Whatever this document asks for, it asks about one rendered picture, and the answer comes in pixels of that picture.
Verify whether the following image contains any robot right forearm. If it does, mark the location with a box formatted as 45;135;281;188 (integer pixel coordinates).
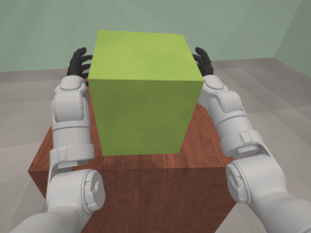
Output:
197;75;288;189

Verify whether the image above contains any robot right hand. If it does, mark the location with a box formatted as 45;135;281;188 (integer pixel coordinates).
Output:
192;47;214;77

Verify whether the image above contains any robot right upper arm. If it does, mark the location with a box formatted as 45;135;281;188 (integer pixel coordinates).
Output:
225;153;311;233

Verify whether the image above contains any robot left hand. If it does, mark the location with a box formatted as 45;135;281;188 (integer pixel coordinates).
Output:
66;47;93;86

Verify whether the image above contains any robot left forearm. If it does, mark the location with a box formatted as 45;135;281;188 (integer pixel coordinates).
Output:
46;75;95;207

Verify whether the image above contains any carton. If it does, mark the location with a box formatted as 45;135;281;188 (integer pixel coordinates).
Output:
87;30;205;156

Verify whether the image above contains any pedestal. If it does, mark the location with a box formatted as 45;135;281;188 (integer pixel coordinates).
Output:
27;78;251;233

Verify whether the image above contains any robot left upper arm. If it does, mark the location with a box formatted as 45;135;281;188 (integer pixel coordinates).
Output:
9;169;106;233

